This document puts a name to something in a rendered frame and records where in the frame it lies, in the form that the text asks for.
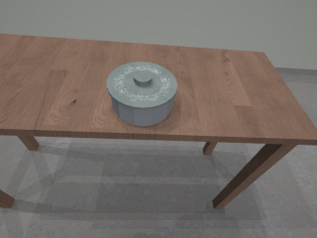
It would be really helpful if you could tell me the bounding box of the knob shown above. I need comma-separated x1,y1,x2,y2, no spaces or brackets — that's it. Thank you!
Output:
134,70,152,86

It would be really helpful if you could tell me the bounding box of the lid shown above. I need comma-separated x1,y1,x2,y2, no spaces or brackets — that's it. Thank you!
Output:
106,61,177,110

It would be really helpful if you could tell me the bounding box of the pot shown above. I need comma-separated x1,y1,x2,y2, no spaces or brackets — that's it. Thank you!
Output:
111,97,174,126

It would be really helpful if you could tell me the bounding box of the table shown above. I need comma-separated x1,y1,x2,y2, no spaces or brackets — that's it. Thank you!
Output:
0,34,317,209

